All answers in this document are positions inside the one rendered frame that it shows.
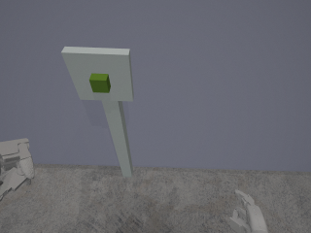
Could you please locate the right robot hand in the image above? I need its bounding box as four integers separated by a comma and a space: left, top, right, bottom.
229, 189, 269, 233

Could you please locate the button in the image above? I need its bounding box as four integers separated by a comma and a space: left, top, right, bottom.
89, 73, 111, 93

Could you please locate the left robot hand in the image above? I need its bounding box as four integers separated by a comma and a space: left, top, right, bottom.
0, 138, 35, 202

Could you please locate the panel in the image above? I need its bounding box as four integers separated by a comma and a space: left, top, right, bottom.
61, 47, 134, 178

